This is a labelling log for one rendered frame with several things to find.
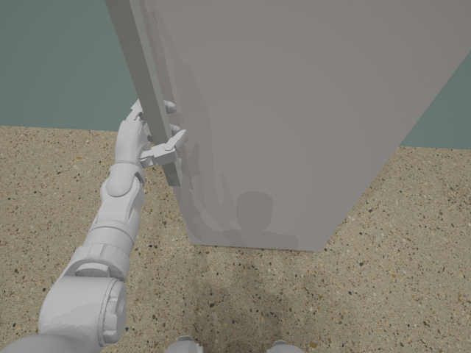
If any handle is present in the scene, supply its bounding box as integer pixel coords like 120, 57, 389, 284
105, 0, 183, 187

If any fridge door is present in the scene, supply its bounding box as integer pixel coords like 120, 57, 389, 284
138, 0, 471, 252

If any robot left hand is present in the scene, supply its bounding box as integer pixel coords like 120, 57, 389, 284
115, 99, 188, 173

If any left robot upper arm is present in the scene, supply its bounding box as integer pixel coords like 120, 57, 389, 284
0, 276, 127, 353

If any robot left forearm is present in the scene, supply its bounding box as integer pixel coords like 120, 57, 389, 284
38, 163, 146, 334

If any left robot shin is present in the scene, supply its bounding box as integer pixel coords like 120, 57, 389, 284
177, 335, 194, 342

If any robot shin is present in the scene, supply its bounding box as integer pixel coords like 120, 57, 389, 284
272, 340, 286, 347
177, 335, 194, 342

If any right robot shin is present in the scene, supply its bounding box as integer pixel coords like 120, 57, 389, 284
272, 340, 286, 347

